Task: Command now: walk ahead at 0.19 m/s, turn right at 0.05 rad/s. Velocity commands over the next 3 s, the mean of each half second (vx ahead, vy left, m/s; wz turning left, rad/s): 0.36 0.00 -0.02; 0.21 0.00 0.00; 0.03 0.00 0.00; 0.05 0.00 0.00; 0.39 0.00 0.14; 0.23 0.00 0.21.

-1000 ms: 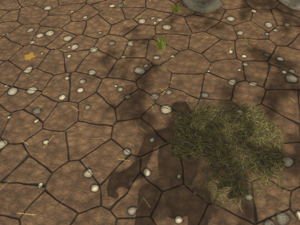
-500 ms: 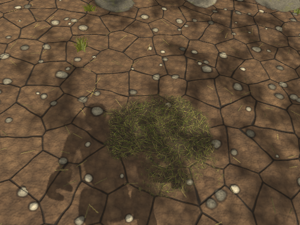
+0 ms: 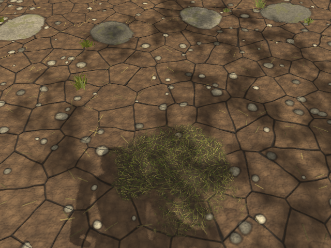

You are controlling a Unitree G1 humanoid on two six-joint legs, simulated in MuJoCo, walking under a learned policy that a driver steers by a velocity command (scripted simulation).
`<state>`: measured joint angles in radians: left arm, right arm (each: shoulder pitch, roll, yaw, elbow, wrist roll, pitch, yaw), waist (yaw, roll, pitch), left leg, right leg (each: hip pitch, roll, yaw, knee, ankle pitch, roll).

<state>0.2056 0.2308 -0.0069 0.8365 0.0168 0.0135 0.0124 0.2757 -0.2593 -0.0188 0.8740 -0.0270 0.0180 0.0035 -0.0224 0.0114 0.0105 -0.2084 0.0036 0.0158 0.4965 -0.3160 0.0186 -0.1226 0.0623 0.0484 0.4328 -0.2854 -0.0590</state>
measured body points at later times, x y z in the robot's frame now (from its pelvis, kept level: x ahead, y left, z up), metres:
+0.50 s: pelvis +0.17 +0.05 +0.00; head +0.19 +0.07 +0.45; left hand +0.31 +0.30 -0.13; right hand +0.10 -0.19 -0.13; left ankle +0.06 +0.12 -0.74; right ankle +0.29 -0.08 -0.68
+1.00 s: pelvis +0.35 +0.03 +0.00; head +0.37 +0.02 +0.45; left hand +0.36 +0.27 -0.15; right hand +0.40 -0.21 -0.16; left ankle +0.38 +0.17 -0.72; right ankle +0.40 -0.03 -0.74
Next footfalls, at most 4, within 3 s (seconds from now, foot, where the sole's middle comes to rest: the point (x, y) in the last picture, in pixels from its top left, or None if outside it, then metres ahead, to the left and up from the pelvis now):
0.66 right None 0.44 -0.03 -0.78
1.08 left None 0.42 0.16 -0.78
2.18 right None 0.52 -0.06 -0.78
2.64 left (150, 185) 0.84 0.10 -0.78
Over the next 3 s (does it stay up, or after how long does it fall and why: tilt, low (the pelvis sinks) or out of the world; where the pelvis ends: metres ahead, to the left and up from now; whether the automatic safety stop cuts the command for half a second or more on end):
stays up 0.79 0.04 0.00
